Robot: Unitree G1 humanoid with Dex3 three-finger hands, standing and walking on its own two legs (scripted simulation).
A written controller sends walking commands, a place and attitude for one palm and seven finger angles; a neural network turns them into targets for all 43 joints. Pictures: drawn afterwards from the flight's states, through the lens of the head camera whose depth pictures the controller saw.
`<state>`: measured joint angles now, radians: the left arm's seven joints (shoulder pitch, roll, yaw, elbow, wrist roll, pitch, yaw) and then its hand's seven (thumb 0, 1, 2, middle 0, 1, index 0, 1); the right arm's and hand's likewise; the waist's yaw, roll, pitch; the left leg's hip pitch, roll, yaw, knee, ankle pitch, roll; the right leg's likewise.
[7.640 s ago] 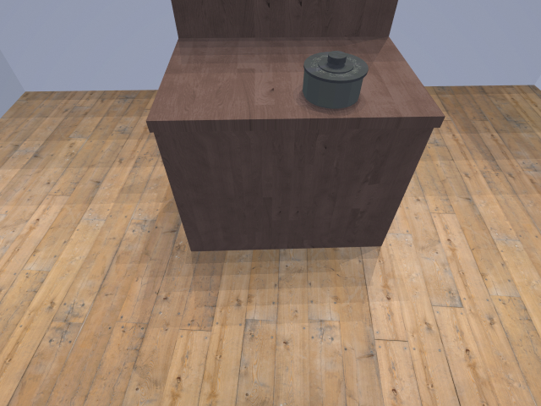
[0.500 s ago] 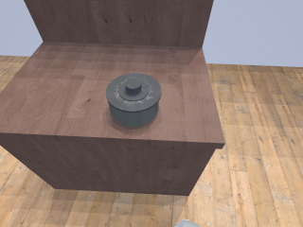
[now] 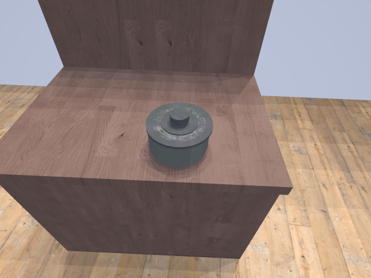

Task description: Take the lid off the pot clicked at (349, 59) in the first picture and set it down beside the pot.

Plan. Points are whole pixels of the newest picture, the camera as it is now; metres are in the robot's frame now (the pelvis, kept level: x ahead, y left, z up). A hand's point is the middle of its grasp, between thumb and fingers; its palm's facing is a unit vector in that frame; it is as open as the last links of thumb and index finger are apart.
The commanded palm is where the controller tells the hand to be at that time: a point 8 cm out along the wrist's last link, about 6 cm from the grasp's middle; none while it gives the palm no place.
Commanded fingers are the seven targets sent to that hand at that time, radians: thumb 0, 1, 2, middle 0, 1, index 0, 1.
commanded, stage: come to a stop and stand still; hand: left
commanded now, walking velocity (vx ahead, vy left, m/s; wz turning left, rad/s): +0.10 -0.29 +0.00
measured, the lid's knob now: (179, 116) +0.51 +0.05 +0.08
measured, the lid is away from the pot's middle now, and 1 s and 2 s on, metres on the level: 0.00 0.00 0.00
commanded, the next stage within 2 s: look again from close up in 0.88 s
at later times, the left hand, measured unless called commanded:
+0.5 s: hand out of the picture +0.03 +0.16 -0.15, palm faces -0.04 -0.98 -0.21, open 7.3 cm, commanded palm none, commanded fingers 0.00 0.90 0.90 -0.20 -0.30 -0.20 -0.30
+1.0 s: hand out of the picture +0.04 +0.15 -0.15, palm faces -0.01 -0.98 -0.21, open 7.3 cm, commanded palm none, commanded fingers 0.00 0.90 0.90 -0.20 -0.30 -0.20 -0.30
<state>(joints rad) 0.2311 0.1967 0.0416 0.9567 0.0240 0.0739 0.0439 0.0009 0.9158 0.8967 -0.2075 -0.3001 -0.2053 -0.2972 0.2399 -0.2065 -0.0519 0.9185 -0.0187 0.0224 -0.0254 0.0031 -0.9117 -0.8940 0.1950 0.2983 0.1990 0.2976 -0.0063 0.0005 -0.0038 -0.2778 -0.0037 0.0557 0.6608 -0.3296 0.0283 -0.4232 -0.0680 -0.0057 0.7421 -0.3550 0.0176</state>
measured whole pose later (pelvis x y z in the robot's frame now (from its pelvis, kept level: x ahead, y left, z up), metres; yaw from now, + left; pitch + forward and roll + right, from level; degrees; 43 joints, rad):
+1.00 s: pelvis +0.02 -0.02 +0.02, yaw -2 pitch +0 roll +0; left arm 0.30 0.16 -0.01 1.03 0.01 0.00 0.03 0.01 0.93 0.90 -0.20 -0.30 -0.20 -0.30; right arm 0.27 -0.17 0.01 1.08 0.00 -0.01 -0.03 0.01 -0.92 -0.89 0.20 0.30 0.20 0.30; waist 0.00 0.01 0.01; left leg -0.17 0.00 0.04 0.43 -0.26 0.01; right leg -0.12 0.03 -0.01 0.43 -0.30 -0.04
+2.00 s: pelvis +0.01 +0.01 +0.02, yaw +0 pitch +0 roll +0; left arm 0.39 0.18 -0.04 0.41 0.00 0.01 0.13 0.03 0.95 0.90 -0.34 -0.45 -0.33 -0.44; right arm 0.29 -0.25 0.00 0.87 0.04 -0.20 -0.02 0.02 -0.92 -0.89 0.20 0.30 0.20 0.30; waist -0.01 0.06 -0.03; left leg -0.19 -0.06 0.02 0.45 -0.25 0.06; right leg -0.14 -0.03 -0.03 0.45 -0.31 0.01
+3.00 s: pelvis +0.01 +0.00 +0.02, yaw +0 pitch -3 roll +0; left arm 0.68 0.27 0.16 -0.24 -0.02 -0.08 0.08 0.02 0.90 0.90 -1.30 -1.50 -1.30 -1.50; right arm 0.19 -0.22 -0.01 0.60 0.02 -0.13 -0.07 0.01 -0.90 -0.89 0.20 0.30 0.20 0.30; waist 0.06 0.05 0.00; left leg -0.16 -0.03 0.02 0.45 -0.25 0.03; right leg -0.09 0.01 -0.04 0.42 -0.29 -0.01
